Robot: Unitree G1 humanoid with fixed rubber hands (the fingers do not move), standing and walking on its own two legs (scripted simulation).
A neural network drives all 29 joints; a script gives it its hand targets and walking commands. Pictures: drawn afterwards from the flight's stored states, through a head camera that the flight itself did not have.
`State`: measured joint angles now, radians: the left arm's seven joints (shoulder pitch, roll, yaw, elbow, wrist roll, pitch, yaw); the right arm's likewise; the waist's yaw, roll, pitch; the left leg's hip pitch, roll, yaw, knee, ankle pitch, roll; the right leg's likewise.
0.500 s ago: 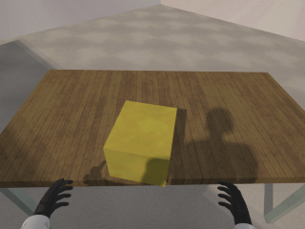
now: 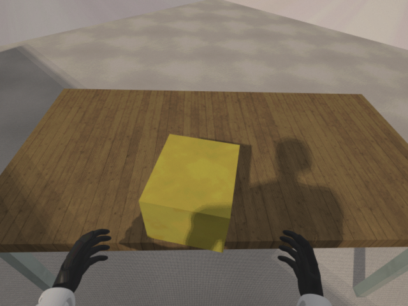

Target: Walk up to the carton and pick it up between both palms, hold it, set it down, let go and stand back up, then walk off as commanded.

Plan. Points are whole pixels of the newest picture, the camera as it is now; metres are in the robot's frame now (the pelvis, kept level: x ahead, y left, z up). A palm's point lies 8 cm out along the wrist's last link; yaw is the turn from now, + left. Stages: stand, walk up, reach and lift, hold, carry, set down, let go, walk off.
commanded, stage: reach and lift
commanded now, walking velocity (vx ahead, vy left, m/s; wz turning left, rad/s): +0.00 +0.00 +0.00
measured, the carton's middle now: (194, 190) +0.43 +0.02 -0.05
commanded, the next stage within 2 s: none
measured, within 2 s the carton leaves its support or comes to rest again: neither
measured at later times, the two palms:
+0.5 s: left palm (89, 228) +0.29 +0.23 +0.02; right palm (301, 242) +0.25 -0.19 +0.02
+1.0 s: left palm (93, 179) +0.37 +0.23 +0.07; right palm (291, 199) +0.33 -0.18 +0.06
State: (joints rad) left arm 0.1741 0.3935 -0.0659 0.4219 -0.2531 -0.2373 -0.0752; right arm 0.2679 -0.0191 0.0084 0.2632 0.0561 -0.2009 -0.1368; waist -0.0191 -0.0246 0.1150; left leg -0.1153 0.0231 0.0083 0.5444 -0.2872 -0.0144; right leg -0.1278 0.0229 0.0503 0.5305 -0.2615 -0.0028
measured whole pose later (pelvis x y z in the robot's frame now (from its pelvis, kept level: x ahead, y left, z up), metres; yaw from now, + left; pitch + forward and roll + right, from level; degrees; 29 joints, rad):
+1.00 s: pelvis +0.02 +0.00 +0.00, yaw +0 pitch -6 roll +0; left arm -0.38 0.39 -0.03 0.54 -0.31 0.07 -0.05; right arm -0.22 -0.12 0.01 0.40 0.12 0.05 -0.17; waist -0.02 -0.02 0.11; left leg -0.12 0.02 0.01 0.54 -0.32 -0.01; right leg -0.13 0.02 0.05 0.53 -0.29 0.00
